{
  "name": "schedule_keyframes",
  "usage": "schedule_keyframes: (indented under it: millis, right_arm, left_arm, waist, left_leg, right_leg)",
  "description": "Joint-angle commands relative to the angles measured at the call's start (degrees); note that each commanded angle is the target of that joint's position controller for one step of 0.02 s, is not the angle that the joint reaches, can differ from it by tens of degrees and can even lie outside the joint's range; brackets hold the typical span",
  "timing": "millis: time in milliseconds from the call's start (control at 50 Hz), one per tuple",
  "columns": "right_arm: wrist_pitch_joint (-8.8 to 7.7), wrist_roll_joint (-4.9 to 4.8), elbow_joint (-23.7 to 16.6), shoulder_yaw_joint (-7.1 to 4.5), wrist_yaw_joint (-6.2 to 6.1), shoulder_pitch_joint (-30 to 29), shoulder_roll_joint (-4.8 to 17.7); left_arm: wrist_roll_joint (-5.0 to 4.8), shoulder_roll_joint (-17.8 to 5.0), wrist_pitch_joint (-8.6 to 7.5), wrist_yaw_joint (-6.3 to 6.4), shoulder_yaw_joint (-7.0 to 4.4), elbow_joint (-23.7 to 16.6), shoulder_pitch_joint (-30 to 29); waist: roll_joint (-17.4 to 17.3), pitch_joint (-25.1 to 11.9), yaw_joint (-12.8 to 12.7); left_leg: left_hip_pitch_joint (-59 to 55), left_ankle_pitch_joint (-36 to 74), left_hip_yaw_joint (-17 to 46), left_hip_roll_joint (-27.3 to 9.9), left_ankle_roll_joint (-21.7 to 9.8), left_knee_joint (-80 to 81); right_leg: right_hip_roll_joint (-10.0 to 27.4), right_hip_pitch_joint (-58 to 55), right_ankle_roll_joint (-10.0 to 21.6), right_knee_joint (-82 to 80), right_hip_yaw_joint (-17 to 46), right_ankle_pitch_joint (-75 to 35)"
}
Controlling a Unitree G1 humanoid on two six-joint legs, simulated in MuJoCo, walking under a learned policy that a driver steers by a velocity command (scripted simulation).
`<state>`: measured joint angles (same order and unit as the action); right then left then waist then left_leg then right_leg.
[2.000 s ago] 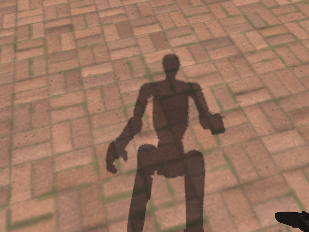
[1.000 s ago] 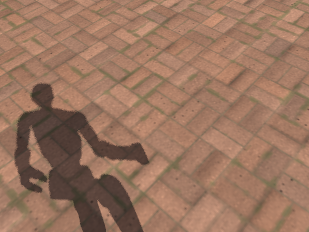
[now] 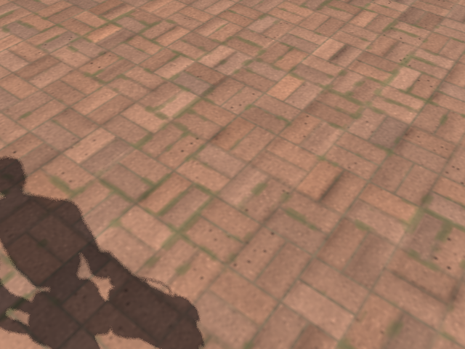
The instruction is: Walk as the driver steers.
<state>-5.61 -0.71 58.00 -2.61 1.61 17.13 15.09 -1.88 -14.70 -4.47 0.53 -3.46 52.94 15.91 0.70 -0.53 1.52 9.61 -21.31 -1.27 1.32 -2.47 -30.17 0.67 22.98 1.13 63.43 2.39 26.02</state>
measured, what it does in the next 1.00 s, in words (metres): walks ahead, turning left: right foot, then left foot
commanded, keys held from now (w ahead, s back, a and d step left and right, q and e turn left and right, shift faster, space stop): w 0.22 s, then w+q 0.64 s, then e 0.14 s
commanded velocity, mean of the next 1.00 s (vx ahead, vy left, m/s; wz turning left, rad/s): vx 0.45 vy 0.00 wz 0.29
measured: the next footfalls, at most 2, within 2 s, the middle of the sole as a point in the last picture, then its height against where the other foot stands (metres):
right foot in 0.30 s outside the picture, level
left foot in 0.86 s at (181, 338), level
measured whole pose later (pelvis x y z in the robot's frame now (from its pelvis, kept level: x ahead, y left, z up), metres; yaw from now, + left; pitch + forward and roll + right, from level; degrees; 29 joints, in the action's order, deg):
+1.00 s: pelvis +0.49 +0.05 +0.00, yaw +20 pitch +1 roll +0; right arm -3.0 0.2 46.1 -4.2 1.6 9.3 14.7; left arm -1.8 -16.6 -5.4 0.4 -3.6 52.5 11.3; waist 1.3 4.2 -0.1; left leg 20.2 -9.9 -4.1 3.0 -5.1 -28.8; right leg 4.8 24.9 -0.5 70.9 -0.3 24.8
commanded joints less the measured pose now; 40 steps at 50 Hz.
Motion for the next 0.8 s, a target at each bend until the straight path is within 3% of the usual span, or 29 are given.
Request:
schedule_keyframes:
  millis: [20,60,120,160,220,260,280,300,320,340,360,380,400,420,460,520,580,640,740,760,800]
  right_arm:
    - [-0.03,0.12,-0.57,-0.19,-0.28,4.95,5.40]
    - [0.95,0.45,-0.79,0.14,-1.03,4.88,5.26]
    - [1.36,0.52,-1.49,-0.35,-2.38,4.16,8.35]
    - [1.12,-0.05,-0.67,-0.94,-2.57,6.51,9.99]
    - [1.13,-0.85,0.20,-1.43,-2.57,6.76,9.50]
    - [1.58,-0.72,-0.07,-1.72,-2.47,5.88,9.66]
    - [1.98,-0.36,-0.46,-1.46,-2.40,5.37,8.87]
    - [2.26,0.51,-1.84,-0.70,-2.31,4.94,7.21]
    - [1.59,0.51,-2.82,1.63,-2.03,12.97,-1.69]
    - [0.57,-1.06,-2.26,0.59,-1.82,10.52,2.74]
    - [0.01,-2.61,-4.49,-0.92,-1.82,4.93,7.43]
    - [-0.08,-2.51,-5.34,-1.10,-2.17,1.99,7.51]
    - [0.30,-1.67,-5.23,-1.42,-2.54,1.42,6.64]
    - [1.17,-1.32,-4.74,-1.73,-2.69,3.15,5.45]
    - [2.81,-1.35,-4.51,-1.78,-2.58,4.52,2.99]
    - [4.21,-0.97,-7.04,-2.38,-2.79,0.33,3.33]
    - [3.90,-0.56,-8.69,-2.71,-2.03,-3.58,3.45]
    - [3.36,-0.29,-10.72,-2.13,-0.75,-9.48,2.42]
    - [3.22,-0.45,-15.68,-1.13,1.16,-17.98,1.58]
    - [3.27,-0.53,-16.57,-1.18,1.52,-18.47,1.93]
    - [3.46,-0.59,-17.61,-1.93,1.94,-16.49,3.68]
  left_arm:
    - [0.03,-4.15,-1.82,-0.79,-1.02,-6.85,-9.85]
    - [0.52,-2.39,-1.40,-1.37,-0.58,-7.36,-10.99]
    - [0.71,0.19,-1.15,-1.83,0.75,-9.52,-17.15]
    - [0.42,-1.20,-0.95,-2.10,0.70,-10.43,-19.58]
    - [0.15,-4.12,-0.73,-2.36,0.00,-11.03,-19.81]
    - [0.53,-6.75,-0.86,-2.13,-1.39,-9.88,-14.42]
    - [0.47,-8.66,-0.76,-1.73,-2.67,-7.22,-5.70]
    - [0.77,-11.74,-0.62,-1.08,-3.83,-4.94,4.70]
    - [1.83,-17.40,-0.45,-1.14,-4.77,-3.54,9.87]
    - [1.55,-12.15,-0.69,-1.40,-3.27,-3.53,9.01]
    - [1.26,-9.42,-1.19,-1.36,-2.22,-4.23,2.86]
    - [1.33,-7.47,-1.56,-1.36,-1.58,-4.93,-2.14]
    - [1.70,-5.48,-1.97,-1.60,-1.04,-4.87,-5.44]
    - [2.31,-4.20,-2.41,-1.73,-0.72,-4.58,-7.46]
    - [2.51,-3.52,-2.79,-1.74,-0.74,-3.52,-8.15]
    - [2.87,-5.81,-3.12,-0.84,-1.38,-2.23,-6.95]
    - [3.00,-6.95,-2.81,0.19,-1.64,-1.51,-5.03]
    - [2.65,-8.19,-2.28,0.92,-1.84,-1.29,-3.42]
    - [1.59,-9.86,-0.37,0.90,-2.57,0.23,2.20]
    - [1.31,-10.31,0.10,0.80,-2.78,0.27,2.42]
    - [0.87,-11.93,0.86,0.85,-3.28,-0.38,1.14]
  waist:
    - [-4.31,4.79,1.97]
    - [-5.85,5.00,1.65]
    - [-5.53,5.94,2.23]
    - [-6.92,6.01,2.71]
    - [-6.93,6.86,0.71]
    - [-6.70,2.97,-3.30]
    - [-6.19,-2.01,-7.51]
    - [-3.01,-9.14,-11.71]
    - [13.07,-19.43,-8.01]
    - [12.82,-19.12,-9.05]
    - [9.84,-8.52,-7.71]
    - [6.78,-3.88,-5.77]
    - [4.89,-0.93,-3.94]
    - [6.08,-0.26,-1.75]
    - [5.65,0.80,-0.17]
    - [3.23,3.40,0.21]
    - [1.93,4.21,-0.58]
    - [0.81,5.51,-2.55]
    - [0.12,7.79,-5.81]
    - [0.60,7.68,-5.60]
    - [2.77,4.90,-3.34]
  left_leg:
    - [-16.94,25.27,19.96,-17.55,-10.08,15.97]
    - [-12.29,25.85,14.27,-14.65,-8.94,19.20]
    - [-4.14,24.03,7.72,-11.52,-7.89,22.13]
    - [-3.26,21.44,7.58,-12.84,-8.02,23.93]
    - [-7.89,25.40,7.21,-15.90,-6.78,22.74]
    - [-9.42,41.07,6.28,-15.40,-5.15,14.33]
    - [-6.91,45.88,4.85,-12.95,-3.84,4.50]
    - [3.14,35.93,3.43,-9.85,-1.97,-10.96]
    - [21.83,2.19,1.27,0.15,1.45,-34.00]
    - [27.70,-10.68,8.77,0.20,0.85,-43.39]
    - [32.20,-6.85,8.55,-2.84,-0.38,-46.25]
    - [30.99,-1.53,7.22,-5.93,-0.98,-44.76]
    - [28.27,2.14,7.05,-7.78,-0.94,-41.77]
    - [24.36,4.59,7.68,-9.44,-0.95,-39.34]
    - [21.44,5.68,7.26,-10.05,-0.68,-37.43]
    - [26.94,11.27,8.24,-10.32,0.46,-33.40]
    - [30.99,19.71,8.45,-9.63,1.40,-25.79]
    - [30.27,25.07,4.29,-9.15,1.60,-16.92]
    - [33.08,20.68,0.14,-8.29,-0.32,-8.18]
    - [32.57,17.93,-0.91,-7.62,-1.05,-7.28]
    - [26.35,12.00,-4.35,-4.27,-3.09,-6.60]
  right_leg:
    - [5.82,27.71,1.43,2.59,0.44,-6.72]
    - [5.48,22.40,-0.19,-5.84,-2.19,-11.83]
    - [2.69,12.13,-1.73,-22.59,-5.14,-20.57]
    - [1.37,7.43,-1.70,-27.98,-5.60,-24.68]
    - [1.68,5.84,0.73,-32.19,-3.39,-26.12]
    - [-0.27,-3.05,2.73,-32.88,-3.96,-23.40]
    - [-1.53,-14.17,4.04,-32.94,-4.68,-21.86]
    - [5.21,-30.13,6.55,-32.09,2.45,-17.92]
    - [21.22,-47.87,15.06,-38.96,29.12,-3.13]
    - [23.00,-43.73,15.44,-48.92,41.23,7.48]
    - [21.43,-34.96,12.12,-50.33,32.99,8.59]
    - [19.48,-26.78,10.32,-51.28,24.92,2.28]
    - [17.18,-19.85,9.13,-52.84,17.98,-4.36]
    - [15.15,-15.48,7.94,-54.22,12.30,-8.45]
    - [13.95,-11.18,8.11,-56.64,6.26,-12.43]
    - [14.75,-10.70,9.43,-59.13,1.24,-15.42]
    - [14.66,-13.92,9.25,-59.43,-3.37,-18.63]
    - [14.03,-15.85,8.30,-59.65,-8.61,-21.25]
    - [16.46,-26.36,7.63,-55.59,-12.73,-26.72]
    - [16.93,-28.11,7.27,-53.75,-13.37,-30.30]
    - [17.09,-29.83,6.07,-46.80,-15.15,-49.57]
